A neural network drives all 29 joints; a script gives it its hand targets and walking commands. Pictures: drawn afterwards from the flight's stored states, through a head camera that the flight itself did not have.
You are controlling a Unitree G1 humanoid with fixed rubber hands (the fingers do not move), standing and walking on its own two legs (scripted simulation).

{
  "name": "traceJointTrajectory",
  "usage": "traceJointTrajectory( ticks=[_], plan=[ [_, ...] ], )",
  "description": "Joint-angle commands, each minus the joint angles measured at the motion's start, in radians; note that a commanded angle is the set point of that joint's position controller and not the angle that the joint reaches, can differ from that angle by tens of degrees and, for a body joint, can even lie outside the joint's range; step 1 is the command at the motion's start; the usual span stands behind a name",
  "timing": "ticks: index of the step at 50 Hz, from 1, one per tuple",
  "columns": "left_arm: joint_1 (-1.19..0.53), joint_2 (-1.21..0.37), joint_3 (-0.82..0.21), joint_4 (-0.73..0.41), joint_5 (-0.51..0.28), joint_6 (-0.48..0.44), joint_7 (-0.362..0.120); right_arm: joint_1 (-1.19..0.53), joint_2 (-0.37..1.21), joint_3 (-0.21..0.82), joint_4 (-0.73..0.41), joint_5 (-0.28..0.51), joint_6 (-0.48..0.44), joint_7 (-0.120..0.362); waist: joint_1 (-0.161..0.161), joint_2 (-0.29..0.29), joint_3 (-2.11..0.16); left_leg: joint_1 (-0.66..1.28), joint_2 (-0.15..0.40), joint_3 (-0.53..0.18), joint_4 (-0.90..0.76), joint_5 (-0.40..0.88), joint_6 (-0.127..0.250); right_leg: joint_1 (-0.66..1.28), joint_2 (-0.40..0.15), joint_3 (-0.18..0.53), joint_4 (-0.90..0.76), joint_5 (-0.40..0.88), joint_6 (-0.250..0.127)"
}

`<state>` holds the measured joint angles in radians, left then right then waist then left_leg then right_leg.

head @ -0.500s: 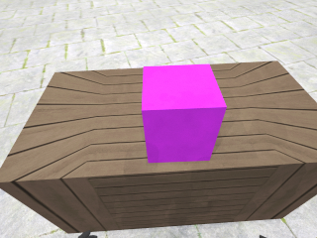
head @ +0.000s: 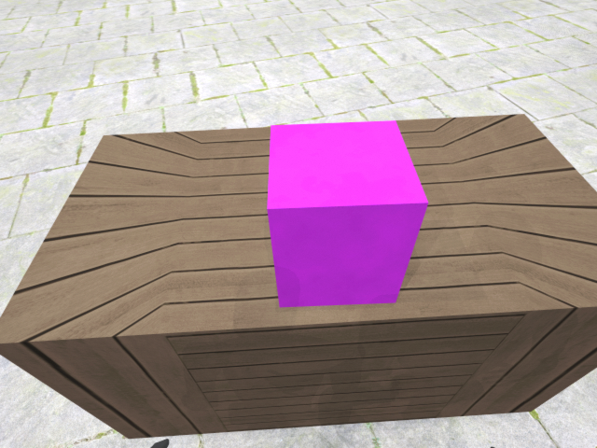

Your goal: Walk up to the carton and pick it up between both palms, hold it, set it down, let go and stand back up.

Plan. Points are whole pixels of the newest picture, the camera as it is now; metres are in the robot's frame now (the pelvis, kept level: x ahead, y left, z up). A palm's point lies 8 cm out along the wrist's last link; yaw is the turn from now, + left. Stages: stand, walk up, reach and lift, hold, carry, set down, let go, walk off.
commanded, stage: stand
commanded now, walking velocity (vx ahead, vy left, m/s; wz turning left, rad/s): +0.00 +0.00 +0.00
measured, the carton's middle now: (335, 217) +0.49 -0.02 +0.02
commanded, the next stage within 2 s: walk up in 1.20 s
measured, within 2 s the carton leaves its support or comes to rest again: neither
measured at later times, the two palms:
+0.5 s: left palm out of the picture +0.09 +0.25 -0.10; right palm out of the picture +0.09 -0.25 -0.10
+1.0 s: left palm out of the picture +0.09 +0.25 -0.11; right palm out of the picture +0.08 -0.26 -0.11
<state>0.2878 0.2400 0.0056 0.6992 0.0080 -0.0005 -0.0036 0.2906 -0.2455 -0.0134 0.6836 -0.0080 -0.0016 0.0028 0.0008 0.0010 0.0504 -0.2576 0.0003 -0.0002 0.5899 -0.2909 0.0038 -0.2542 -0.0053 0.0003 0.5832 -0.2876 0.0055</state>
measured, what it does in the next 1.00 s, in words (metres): stands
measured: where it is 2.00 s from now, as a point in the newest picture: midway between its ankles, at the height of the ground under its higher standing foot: outside the picture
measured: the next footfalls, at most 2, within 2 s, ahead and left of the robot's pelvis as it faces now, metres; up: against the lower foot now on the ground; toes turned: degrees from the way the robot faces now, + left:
none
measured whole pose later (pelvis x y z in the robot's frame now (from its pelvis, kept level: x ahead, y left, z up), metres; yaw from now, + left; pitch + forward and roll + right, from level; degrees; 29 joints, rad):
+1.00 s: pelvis +0.01 +0.00 +0.00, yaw +0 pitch -2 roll +0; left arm 0.30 0.25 0.00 0.74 0.01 0.00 0.00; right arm 0.30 -0.25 -0.01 0.74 0.00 0.00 0.00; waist 0.00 0.00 0.05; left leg -0.23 0.00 0.01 0.56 -0.28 0.00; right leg -0.24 0.00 0.01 0.56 -0.28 0.00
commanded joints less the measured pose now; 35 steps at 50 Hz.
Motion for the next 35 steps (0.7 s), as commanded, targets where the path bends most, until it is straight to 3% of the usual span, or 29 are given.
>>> traceJointTrajectory(
  ticks=[1,6,18,20,23,35],
  plan=[
    [0.001,0.136,0.04,-0.091,0.001,-0.021,0.007,0.007,-0.135,-0.041,-0.086,0.001,-0.022,-0.005,-0.003,-0.003,-0.04,-0.017,0.087,-0.106,-0.15,0.068,0.033,0.001,-0.076,0.095,-0.115,0.083,-0.039],
    [0.007,0.14,0.039,-0.084,0.002,-0.019,0.007,0.006,-0.134,-0.04,-0.08,0.003,-0.02,-0.005,0.0,0.005,-0.008,-0.037,0.084,-0.11,-0.162,0.032,0.033,-0.009,-0.076,0.104,-0.124,0.057,-0.04],
    [0.009,0.143,0.036,-0.073,-0.002,-0.021,0.009,0.019,-0.137,-0.039,-0.065,0.001,-0.021,-0.006,-0.005,-0.018,-0.039,0.003,0.082,-0.1,-0.149,0.083,0.03,-0.01,-0.08,0.102,-0.13,0.089,-0.038],
    [0.009,0.14,0.036,-0.071,-0.002,-0.02,0.008,0.011,-0.141,-0.04,-0.063,-0.001,-0.019,-0.009,-0.001,0.005,-0.022,-0.005,0.081,-0.098,-0.15,0.074,0.031,-0.013,-0.08,0.107,-0.136,0.082,-0.04],
    [0.014,0.144,0.035,-0.068,0.0,-0.019,0.01,0.02,-0.139,-0.038,-0.059,0.001,-0.019,-0.008,-0.002,-0.014,-0.024,-0.004,0.085,-0.106,-0.157,0.071,0.031,-0.009,-0.079,0.106,-0.129,0.086,-0.039],
    [0.02,0.146,0.033,-0.052,-0.001,-0.021,0.011,0.018,-0.139,-0.036,-0.043,0.002,-0.021,-0.009,0.0,0.008,-0.026,0.003,0.086,-0.1,-0.161,0.097,0.031,0.003,-0.08,0.105,-0.132,0.113,-0.037]
  ],
)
